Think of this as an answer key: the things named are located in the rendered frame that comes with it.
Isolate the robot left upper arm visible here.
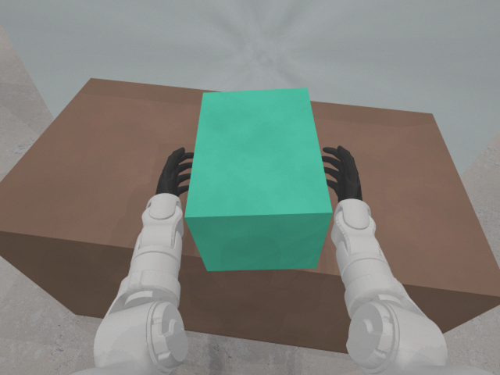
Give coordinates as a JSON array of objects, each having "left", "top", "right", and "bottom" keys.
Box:
[{"left": 70, "top": 300, "right": 188, "bottom": 375}]

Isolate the robot left hand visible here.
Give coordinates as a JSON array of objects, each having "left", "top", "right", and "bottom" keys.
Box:
[{"left": 155, "top": 148, "right": 194, "bottom": 197}]

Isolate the left robot forearm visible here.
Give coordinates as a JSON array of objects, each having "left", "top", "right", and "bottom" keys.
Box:
[{"left": 94, "top": 193, "right": 184, "bottom": 368}]

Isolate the pedestal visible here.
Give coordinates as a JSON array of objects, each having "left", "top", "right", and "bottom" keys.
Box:
[{"left": 0, "top": 78, "right": 500, "bottom": 354}]

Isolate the robot right hand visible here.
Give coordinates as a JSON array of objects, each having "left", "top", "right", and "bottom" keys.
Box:
[{"left": 321, "top": 145, "right": 363, "bottom": 203}]

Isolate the right robot forearm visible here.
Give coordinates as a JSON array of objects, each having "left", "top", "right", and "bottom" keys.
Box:
[{"left": 331, "top": 198, "right": 429, "bottom": 319}]

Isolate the robot right upper arm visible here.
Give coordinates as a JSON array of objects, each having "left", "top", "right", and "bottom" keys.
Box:
[{"left": 346, "top": 301, "right": 494, "bottom": 375}]

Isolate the carton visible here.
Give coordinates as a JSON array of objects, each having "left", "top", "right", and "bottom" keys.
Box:
[{"left": 184, "top": 87, "right": 333, "bottom": 271}]

